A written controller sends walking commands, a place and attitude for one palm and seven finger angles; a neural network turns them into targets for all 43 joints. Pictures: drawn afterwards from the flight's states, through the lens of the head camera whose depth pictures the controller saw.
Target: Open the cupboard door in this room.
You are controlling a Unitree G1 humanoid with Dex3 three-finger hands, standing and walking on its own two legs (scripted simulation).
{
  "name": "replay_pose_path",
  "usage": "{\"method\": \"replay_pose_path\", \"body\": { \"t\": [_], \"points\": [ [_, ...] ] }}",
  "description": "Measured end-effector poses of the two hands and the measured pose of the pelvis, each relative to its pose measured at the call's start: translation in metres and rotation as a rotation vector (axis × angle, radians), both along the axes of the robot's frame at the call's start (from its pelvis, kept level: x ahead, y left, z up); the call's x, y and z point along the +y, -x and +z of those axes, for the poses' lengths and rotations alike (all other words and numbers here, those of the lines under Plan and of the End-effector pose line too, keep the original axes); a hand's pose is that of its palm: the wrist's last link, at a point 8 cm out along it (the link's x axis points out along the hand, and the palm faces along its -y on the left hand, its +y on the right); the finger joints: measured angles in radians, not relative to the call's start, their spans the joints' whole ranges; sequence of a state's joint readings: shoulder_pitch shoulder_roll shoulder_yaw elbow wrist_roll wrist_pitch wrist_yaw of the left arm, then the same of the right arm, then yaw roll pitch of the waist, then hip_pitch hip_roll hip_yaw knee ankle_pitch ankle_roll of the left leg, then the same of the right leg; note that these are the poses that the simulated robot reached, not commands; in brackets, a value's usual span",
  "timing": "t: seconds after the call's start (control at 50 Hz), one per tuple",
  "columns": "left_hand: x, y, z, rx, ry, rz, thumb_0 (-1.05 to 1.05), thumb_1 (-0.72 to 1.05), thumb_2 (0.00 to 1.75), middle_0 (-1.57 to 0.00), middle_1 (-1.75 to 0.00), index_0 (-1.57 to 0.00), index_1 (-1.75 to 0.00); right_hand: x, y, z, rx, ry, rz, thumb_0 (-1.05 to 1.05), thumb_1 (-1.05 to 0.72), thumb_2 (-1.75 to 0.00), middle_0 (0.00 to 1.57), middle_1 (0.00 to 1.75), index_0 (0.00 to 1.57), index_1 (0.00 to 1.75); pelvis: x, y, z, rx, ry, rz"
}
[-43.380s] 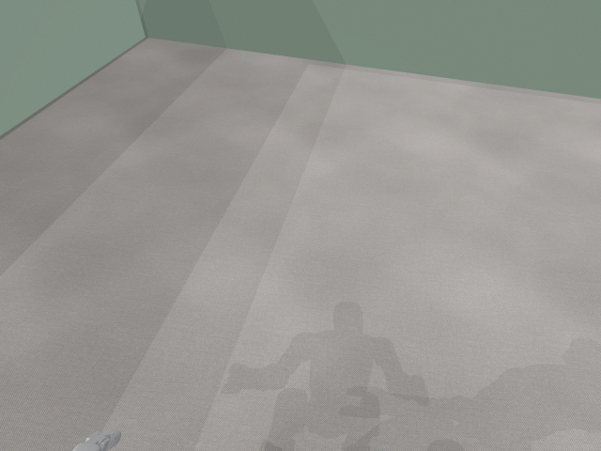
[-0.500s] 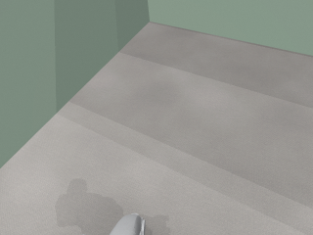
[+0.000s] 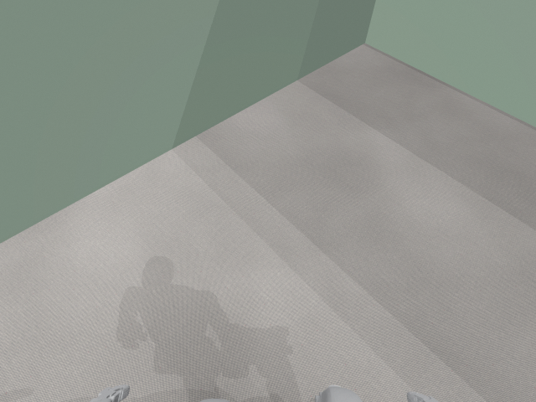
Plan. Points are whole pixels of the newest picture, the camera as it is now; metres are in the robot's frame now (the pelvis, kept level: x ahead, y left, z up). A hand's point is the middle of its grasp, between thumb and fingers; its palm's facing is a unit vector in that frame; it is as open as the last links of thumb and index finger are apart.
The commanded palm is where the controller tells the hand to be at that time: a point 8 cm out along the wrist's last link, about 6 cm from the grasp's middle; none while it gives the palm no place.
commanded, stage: turn to face it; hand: left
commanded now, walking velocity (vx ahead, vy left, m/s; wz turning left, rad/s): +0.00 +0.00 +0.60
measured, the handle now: out of the picture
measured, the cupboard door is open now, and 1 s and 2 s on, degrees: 41 41 41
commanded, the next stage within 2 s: none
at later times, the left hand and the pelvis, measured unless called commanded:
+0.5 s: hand out of the picture -0.01 +0.17 -0.18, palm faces +0.38 -0.90 -0.23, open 7.3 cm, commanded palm none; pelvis +0.02 -0.03 -0.01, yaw +21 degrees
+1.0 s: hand out of the picture +0.03 +0.15 -0.14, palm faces +0.56 -0.77 -0.31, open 7.3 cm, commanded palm none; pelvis +0.06 -0.08 +0.00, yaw +37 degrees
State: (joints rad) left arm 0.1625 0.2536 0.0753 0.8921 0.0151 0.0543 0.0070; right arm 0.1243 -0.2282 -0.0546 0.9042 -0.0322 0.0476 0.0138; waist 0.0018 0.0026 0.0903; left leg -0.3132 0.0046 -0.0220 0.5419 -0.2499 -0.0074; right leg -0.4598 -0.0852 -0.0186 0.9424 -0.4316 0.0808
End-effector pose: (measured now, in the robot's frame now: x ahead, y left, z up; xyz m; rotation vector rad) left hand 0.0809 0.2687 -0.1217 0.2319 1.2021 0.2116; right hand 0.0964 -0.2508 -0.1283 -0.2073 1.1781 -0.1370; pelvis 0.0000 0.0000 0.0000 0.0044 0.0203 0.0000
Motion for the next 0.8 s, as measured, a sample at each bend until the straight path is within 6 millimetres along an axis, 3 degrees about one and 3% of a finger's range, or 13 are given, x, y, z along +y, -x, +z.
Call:
{"method": "replay_pose_path", "body": {
  "t": [0.08, 0.14, 0.28, 0.4, 0.54, 0.66, 0.8],
  "points": [
    [-0.016, -0.003, 0.006, -0.044, -0.028, 0.02, 0.0, 0.91, 0.9, -0.2, -0.3, -0.2, -0.3, -0.014, -0.001, -0.016, 0.034, -0.035, 0.019, 0.0, -0.9, -0.9, 0.2, 0.3, 0.2, 0.3, -0.02, -0.002, -0.006, 0.009, -0.011, 0.046],
    [-0.031, 0.006, 0.008, -0.053, -0.047, 0.046, 0.0, 0.91, 0.9, -0.2, -0.3, -0.2, -0.3, -0.026, -0.007, -0.027, 0.058, -0.049, 0.034, 0.0, -0.9, -0.9, 0.2, 0.3, 0.2, 0.3, -0.033, -0.004, -0.009, 0.007, -0.017, 0.087],
    [-0.063, 0.046, 0.013, 0.018, -0.004, 0.161, 0.0, 0.91, 0.9, -0.2, -0.3, -0.2, -0.3, -0.035, -0.034, -0.014, 0.095, -0.048, 0.121, 0.0, -0.91, -0.9, 0.2, 0.3, 0.2, 0.3, -0.046, -0.014, 0.006, 0.0, -0.048, 0.197],
    [-0.072, 0.08, -0.002, 0.043, 0.049, 0.281, 0.0, 0.91, 0.9, -0.21, -0.3, -0.2, -0.3, -0.015, -0.076, -0.006, 0.08, -0.024, 0.251, 0.0, -0.91, -0.9, 0.2, 0.3, 0.2, 0.3, -0.045, -0.019, 0.004, -0.006, -0.042, 0.291],
    [-0.052, 0.127, -0.035, 0.106, 0.086, 0.418, 0.0, 0.91, 0.9, -0.21, -0.3, -0.2, -0.3, 0.029, -0.126, 0.0, -0.045, 0.017, 0.394, 0.0, -0.91, -0.9, 0.2, 0.3, 0.2, 0.3, -0.029, -0.019, -0.014, -0.015, -0.023, 0.381],
    [-0.036, 0.12, -0.017, 0.063, 0.06, 0.463, 0.01, 0.91, 0.9, -0.2, -0.3, -0.2, -0.3, 0.036, -0.126, 0.011, -0.029, 0.034, 0.445, 0.0, -0.91, -0.9, 0.2, 0.3, 0.2, 0.3, -0.029, -0.019, 0.0, -0.008, 0.005, 0.438],
    [-0.036, 0.096, 0.002, -0.019, 0.003, 0.487, 0.0, 0.91, 0.9, -0.2, -0.3, -0.2, -0.3, 0.024, -0.124, 0.002, 0.039, 0.008, 0.475, 0.0, -0.9, -0.9, 0.2, 0.3, 0.2, 0.3, -0.045, -0.032, 0.004, 0.01, 0.009, 0.501]
  ]
}}
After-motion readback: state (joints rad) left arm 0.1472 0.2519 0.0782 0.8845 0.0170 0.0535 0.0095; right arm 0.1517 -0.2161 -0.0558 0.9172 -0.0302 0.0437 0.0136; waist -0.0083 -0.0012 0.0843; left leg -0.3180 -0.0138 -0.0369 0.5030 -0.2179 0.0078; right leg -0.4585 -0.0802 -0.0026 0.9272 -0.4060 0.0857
